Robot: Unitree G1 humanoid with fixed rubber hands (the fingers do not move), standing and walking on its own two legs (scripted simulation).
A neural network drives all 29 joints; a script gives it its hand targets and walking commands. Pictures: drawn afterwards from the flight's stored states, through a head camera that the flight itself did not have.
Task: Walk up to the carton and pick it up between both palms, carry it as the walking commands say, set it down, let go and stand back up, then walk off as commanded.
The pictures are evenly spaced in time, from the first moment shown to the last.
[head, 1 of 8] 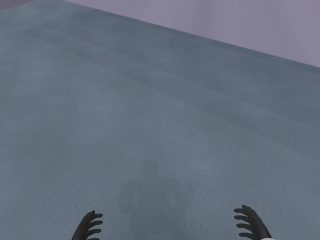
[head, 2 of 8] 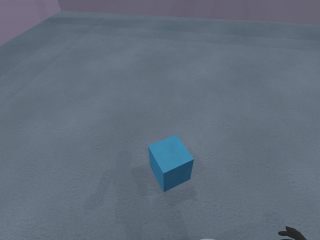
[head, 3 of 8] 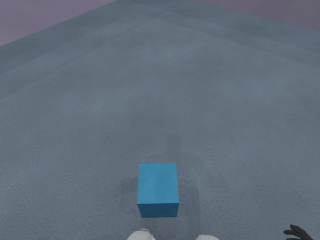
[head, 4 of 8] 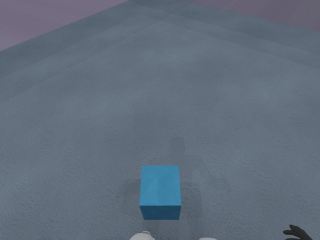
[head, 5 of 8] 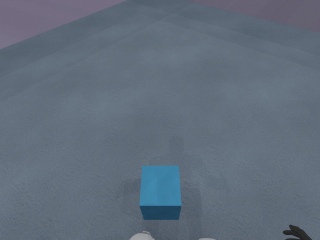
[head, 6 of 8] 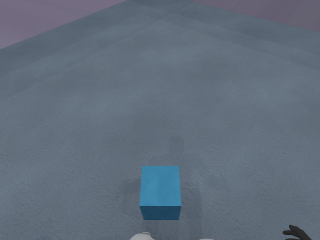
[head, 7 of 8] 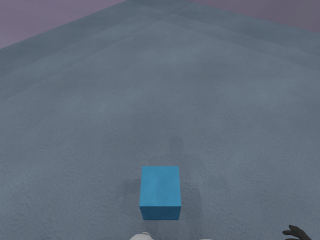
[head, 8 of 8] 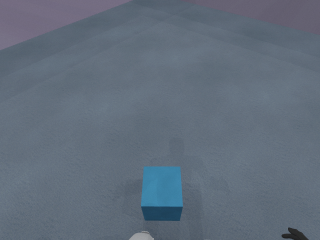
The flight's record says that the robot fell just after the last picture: no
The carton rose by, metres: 0.00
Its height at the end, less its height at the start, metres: +0.00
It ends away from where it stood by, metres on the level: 0.00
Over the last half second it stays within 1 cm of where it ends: yes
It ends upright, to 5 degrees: yes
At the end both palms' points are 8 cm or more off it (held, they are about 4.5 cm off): yes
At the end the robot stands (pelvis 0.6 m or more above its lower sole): yes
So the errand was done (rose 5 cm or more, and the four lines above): no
